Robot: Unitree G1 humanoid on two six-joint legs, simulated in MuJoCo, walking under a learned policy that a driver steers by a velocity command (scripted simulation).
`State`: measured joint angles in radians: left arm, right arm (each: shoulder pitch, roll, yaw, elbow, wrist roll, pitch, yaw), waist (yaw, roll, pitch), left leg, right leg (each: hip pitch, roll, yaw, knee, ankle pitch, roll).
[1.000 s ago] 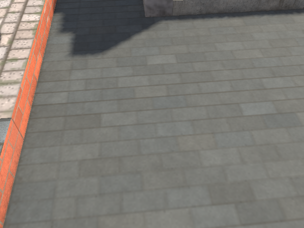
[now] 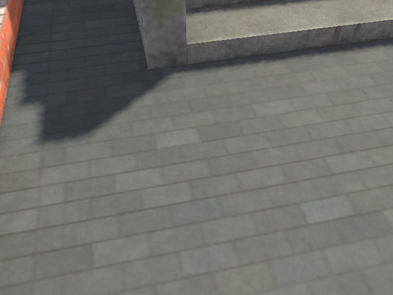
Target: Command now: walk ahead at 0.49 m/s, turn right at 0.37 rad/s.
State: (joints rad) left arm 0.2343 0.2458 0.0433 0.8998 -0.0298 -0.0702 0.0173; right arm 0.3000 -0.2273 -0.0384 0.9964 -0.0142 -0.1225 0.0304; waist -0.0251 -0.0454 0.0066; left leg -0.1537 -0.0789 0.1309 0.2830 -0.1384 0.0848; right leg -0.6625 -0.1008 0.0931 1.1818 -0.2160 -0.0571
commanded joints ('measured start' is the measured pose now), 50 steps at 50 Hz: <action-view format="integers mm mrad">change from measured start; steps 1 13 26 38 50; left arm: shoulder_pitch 64 -248 12 167 70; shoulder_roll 38 22 133 156 96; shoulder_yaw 15 5 57 61 30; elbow -38 -218 -222 -164 -217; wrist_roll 9 5 17 10 23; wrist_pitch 9 -2 -20 -3 -9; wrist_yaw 2 -76 -35 -1 -13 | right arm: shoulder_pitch -57 67 -87 -373 -65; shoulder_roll -115 -197 -137 -142 -124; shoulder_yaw -19 -34 -27 -22 -28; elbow -50 -24 -224 -337 -242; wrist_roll -5 24 2 14 9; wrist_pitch -20 46 5 -19 -1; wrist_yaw -18 -46 -29 -1 0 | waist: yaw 51 -41 -11 92 28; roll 81 93 41 -64 132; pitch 49 89 -67 4 -22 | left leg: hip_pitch -88 269 -482 -408 -11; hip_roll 309 379 198 109 290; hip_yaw -163 17 -196 -183 -432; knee -204 -31 803 210 -103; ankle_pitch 107 372 -120 172 29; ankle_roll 146 62 -101 -62 151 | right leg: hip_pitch -46 -81 476 601 13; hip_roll -43 21 -63 -78 -3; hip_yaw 54 -147 213 237 -5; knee -69 -530 -957 -856 -53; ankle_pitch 143 93 395 230 -66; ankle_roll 17 -32 -250 -149 19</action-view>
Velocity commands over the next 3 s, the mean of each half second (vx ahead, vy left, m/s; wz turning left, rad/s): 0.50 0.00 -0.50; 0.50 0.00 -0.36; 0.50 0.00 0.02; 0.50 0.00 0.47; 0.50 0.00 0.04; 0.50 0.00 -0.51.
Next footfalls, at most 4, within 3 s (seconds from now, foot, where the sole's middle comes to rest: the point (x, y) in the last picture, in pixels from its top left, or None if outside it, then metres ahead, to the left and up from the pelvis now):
0.34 right None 0.33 -0.18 -0.78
0.84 left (225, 252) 0.67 -0.09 -0.78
1.36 right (308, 213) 0.83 -0.43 -0.78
1.92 left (258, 148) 1.17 -0.28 -0.78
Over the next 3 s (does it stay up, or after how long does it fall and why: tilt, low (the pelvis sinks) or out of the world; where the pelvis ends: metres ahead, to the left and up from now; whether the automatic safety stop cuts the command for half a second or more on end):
stays up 1.62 -0.44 -0.02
